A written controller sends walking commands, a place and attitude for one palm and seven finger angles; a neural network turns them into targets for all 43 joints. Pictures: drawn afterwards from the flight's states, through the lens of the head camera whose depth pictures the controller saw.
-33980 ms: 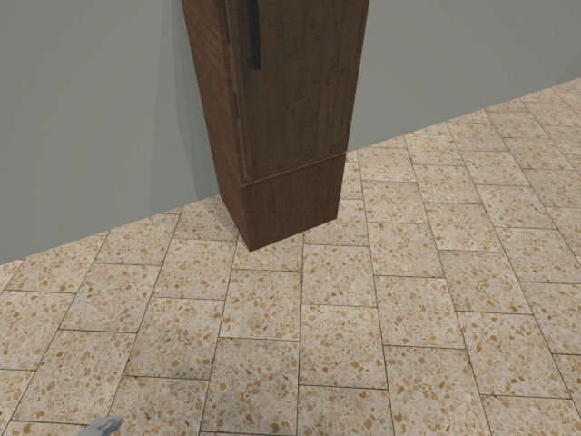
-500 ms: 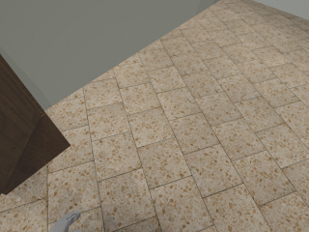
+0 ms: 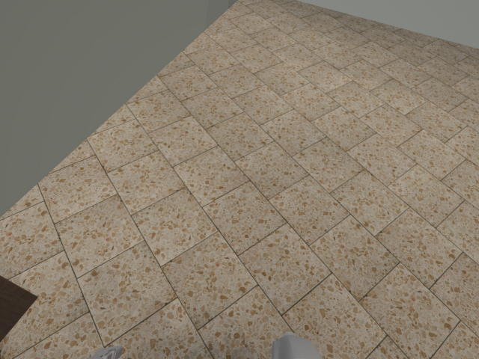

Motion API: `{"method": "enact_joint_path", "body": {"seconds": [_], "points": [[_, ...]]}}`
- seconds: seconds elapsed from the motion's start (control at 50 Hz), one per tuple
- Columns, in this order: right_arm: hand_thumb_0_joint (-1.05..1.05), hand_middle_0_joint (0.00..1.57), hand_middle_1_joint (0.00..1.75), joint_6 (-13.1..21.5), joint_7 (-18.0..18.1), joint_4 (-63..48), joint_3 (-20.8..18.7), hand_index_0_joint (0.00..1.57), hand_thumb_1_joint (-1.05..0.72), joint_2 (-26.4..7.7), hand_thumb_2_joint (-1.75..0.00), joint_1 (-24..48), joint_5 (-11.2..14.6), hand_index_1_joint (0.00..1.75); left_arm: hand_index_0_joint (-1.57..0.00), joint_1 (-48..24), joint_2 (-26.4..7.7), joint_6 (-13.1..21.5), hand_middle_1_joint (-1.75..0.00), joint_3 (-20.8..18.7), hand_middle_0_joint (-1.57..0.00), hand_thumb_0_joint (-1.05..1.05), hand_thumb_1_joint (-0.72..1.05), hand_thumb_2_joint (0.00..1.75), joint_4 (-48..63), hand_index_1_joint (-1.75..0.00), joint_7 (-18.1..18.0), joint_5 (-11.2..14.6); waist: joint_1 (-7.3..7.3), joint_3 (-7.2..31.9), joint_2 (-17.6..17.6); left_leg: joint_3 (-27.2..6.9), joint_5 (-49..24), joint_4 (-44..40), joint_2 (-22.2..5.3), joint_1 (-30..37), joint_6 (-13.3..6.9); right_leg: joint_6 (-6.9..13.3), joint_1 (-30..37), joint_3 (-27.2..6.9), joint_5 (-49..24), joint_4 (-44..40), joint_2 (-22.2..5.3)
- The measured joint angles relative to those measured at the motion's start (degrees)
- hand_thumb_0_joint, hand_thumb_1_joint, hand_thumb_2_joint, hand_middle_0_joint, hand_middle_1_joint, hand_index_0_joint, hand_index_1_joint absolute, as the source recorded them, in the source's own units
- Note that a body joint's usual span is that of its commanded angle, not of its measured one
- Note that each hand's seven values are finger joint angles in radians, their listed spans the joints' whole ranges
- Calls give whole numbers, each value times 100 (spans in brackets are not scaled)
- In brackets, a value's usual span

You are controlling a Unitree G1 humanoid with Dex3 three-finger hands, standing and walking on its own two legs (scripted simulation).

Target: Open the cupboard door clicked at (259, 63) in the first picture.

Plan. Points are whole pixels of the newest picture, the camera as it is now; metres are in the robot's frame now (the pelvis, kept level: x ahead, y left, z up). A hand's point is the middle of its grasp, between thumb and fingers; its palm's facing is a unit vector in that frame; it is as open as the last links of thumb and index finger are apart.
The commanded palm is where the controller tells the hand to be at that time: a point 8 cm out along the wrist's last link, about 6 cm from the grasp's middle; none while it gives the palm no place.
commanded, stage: walk to a spot facing it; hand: left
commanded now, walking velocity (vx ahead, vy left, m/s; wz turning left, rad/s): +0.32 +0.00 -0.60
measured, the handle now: out of the picture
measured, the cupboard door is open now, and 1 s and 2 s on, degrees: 38 38 38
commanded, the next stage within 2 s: turn to face it in 0.78 s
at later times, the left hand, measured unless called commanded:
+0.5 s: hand (189, 269) +0.31 +0.12 -0.18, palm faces -0.22 -0.96 -0.15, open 7.3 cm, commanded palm none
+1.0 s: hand (258, 167) +0.61 -0.03 -0.17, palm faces -0.44 -0.87 -0.21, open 7.3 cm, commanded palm none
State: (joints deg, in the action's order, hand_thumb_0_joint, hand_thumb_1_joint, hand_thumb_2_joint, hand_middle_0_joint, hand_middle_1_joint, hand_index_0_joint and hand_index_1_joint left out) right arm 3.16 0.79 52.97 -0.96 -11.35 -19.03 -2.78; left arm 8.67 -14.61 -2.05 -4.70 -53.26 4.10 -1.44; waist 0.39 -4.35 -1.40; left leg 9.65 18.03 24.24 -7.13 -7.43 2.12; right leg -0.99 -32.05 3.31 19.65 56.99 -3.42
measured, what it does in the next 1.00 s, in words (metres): walks ahead, turning right: right foot, then left foot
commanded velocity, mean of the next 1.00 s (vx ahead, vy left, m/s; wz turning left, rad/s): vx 0.28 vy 0.00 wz -0.27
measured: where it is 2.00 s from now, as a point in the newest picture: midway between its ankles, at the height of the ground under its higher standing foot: (294, 259)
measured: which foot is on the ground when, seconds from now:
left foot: down 0.00-0.16, up 0.18-0.48, down 0.50-0.86, up 0.88-1.00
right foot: up 0.00-0.14, down 0.16-0.50, up 0.52-0.84, down 0.86-1.00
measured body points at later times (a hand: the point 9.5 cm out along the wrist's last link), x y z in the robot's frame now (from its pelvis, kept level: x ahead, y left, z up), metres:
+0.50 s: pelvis +0.21 -0.05 -0.01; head +0.26 -0.04 +0.44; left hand +0.32 +0.17 -0.17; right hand +0.23 -0.30 -0.14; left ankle +0.30 +0.07 -0.74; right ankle +0.15 -0.14 -0.74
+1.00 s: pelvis +0.43 -0.16 -0.01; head +0.47 -0.18 +0.43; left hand +0.63 +0.01 -0.16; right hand +0.30 -0.38 -0.16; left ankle +0.43 -0.01 -0.67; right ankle +0.43 -0.26 -0.74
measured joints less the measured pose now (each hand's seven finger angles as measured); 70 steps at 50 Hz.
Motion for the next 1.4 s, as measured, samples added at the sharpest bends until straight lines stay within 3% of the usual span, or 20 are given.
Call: {"method": "enact_joint_path", "body": {"seconds": [0.1,0.16,0.22,0.26,0.36,0.5,0.56,0.62,0.68,0.74,0.82,0.86,0.92,0.96,1.06,1.16,1.2,1.26,1.32,1.4], "points": [[0,21,30,-79,-31,277,-39,20,-90,-94,-90,-420,-10,30,-19,-415,-18,38,-30,46,-20,0,91,90,142,-29,55,11,187,-73,108,437,369,-67,-204,581,228,130,145,306,-301,-1437,20],[0,21,30,-157,-59,411,-47,20,-90,-152,-90,-695,38,30,-20,-568,-96,170,-30,73,-20,0,91,90,248,-29,55,-5,274,-59,104,562,920,864,-415,547,339,427,670,427,-312,-2193,172],[1,21,30,-357,-98,583,-51,20,-91,-208,-90,-396,161,30,-20,-584,-75,389,-30,25,-20,0,91,90,295,-29,-116,75,252,-220,92,-259,1131,3725,-296,-591,165,544,667,317,-768,-1797,283],[1,20,30,-390,-105,536,-94,20,-91,-217,-90,-82,164,30,-20,-478,-10,347,-30,67,-20,0,91,90,222,-29,-215,85,299,-257,140,-535,911,4453,-219,-1294,131,505,902,254,-588,-2009,408],[1,20,30,-288,-145,146,-103,20,-91,-66,-90,531,102,30,-20,-76,179,299,-30,150,-20,0,91,90,-63,-29,-284,13,284,-94,1,-556,272,3325,-136,-2148,150,455,1466,-76,-781,-2937,531],[0,20,30,-42,-187,-22,-56,20,-91,72,-90,767,86,30,-20,478,300,330,-30,109,-20,0,93,90,-337,-30,-234,56,6,172,-3,-488,-362,750,158,-1451,89,280,2025,-395,-218,-2950,622],[0,20,30,67,-127,-8,-37,20,-91,145,-90,757,0,30,-20,634,231,278,-30,87,-20,0,92,90,-454,-30,-223,69,-18,240,-77,-318,-395,948,196,-1277,-185,310,1489,-372,578,-1169,505],[0,20,30,134,-82,12,-7,20,-91,270,-90,515,-22,30,-20,543,137,224,-30,37,-20,0,92,90,-546,-29,-195,-3,24,264,-142,-181,-141,662,216,-860,-141,248,755,-234,342,376,293],[0,21,30,165,3,183,-56,21,-93,248,-90,262,-1,30,-20,309,136,208,-30,39,-20,0,92,90,-451,-29,-139,-15,-3,172,-63,-71,-183,123,177,-359,-73,151,282,-100,0,367,58],[0,21,30,112,-18,368,-73,21,-93,143,-90,16,-3,30,-20,73,169,203,-30,72,-20,0,92,90,-318,-29,-89,-9,24,89,67,93,-93,-213,76,88,10,139,127,63,-223,-637,-55],[0,21,30,-18,-51,570,-99,20,-92,3,-90,-298,4,30,-19,-193,152,221,-30,88,-20,0,92,90,-204,-29,-37,-10,137,-8,183,370,400,-60,-118,576,240,244,302,356,-509,-1817,48],[0,21,30,-101,-74,664,-100,20,-92,-10,-90,-501,59,30,-20,-244,51,332,-30,92,-20,0,91,90,-100,-29,-32,-28,170,5,77,442,833,842,-226,462,279,470,651,351,-641,-2338,106],[1,21,30,-305,-82,840,-113,20,-91,-106,-90,-243,176,30,-20,-310,107,476,-30,37,-20,0,91,90,-87,-29,-191,63,149,-152,140,-340,1128,3665,-166,-647,142,501,730,317,-629,-1879,253],[1,20,30,-331,-50,815,-139,20,-91,-125,-90,20,176,30,-20,-251,176,451,-30,79,-20,0,91,90,-148,-29,-297,86,219,-172,186,-554,901,4341,-110,-1310,113,460,1039,331,-575,-2154,352],[1,20,30,-278,-49,567,-85,20,-91,76,-90,437,163,30,-20,-37,332,434,-30,196,-20,0,92,90,-403,-29,-433,66,355,34,12,-519,302,3159,1,-2066,97,405,1776,371,-692,-3070,373],[0,20,30,-264,-85,561,-13,20,-92,265,-90,505,150,30,-20,11,351,427,-30,222,-20,-1,95,90,-497,-30,-443,104,267,147,-23,-391,-569,1414,193,-1751,79,263,2305,661,-266,-3090,325],[0,20,30,-262,-109,553,-13,20,-93,201,-90,458,124,30,-20,94,404,371,-30,243,-20,-1,94,90,-475,-30,-445,124,229,239,60,-436,-846,1055,263,-1559,-155,157,2289,806,138,-2654,288],[0,20,30,-320,-72,536,-12,20,-93,259,-90,560,58,30,-20,118,346,203,-30,218,-20,-1,93,90,-453,-29,-482,143,187,276,-99,-467,-309,1324,497,-1632,-479,-31,1791,453,1184,-1332,164],[0,20,30,-286,3,432,-13,20,-92,273,-90,628,50,30,-20,39,299,102,-30,174,-20,0,92,90,-466,-29,-468,114,177,215,-66,-605,-394,1096,625,-1556,-443,-164,1217,93,1236,-235,181],[0,21,30,-294,30,356,-46,20,-92,196,-90,661,71,30,-20,-63,236,39,-30,133,-20,0,92,90,-337,-29,-467,117,130,134,83,-853,-557,708,670,-1375,-403,-292,836,-169,1004,-159,162]]}}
